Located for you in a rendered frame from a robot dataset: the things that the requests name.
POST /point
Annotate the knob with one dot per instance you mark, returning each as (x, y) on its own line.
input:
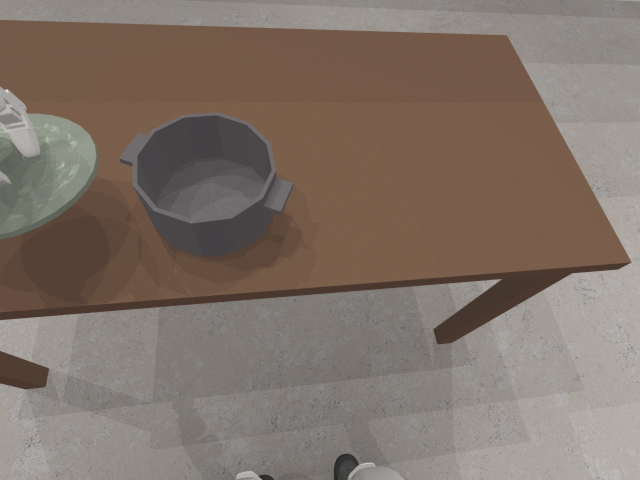
(10, 156)

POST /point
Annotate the robot right foot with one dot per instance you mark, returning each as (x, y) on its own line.
(344, 465)

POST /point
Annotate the pot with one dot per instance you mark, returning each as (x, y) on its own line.
(207, 182)

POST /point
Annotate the lid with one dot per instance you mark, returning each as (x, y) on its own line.
(45, 186)

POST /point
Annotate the table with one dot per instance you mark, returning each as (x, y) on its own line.
(416, 159)

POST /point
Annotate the robot left hand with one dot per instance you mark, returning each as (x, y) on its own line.
(15, 121)

